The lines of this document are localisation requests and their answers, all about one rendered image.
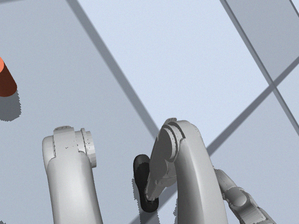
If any right robot hand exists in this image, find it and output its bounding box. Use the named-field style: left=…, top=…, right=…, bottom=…
left=213, top=166, right=237, bottom=200

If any right robot foot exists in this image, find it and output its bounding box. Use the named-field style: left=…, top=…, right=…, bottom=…
left=133, top=154, right=159, bottom=213

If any right robot arm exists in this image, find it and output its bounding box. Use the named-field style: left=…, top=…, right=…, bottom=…
left=225, top=187, right=276, bottom=224

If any can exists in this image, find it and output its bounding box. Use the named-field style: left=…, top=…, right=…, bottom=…
left=0, top=57, right=17, bottom=97

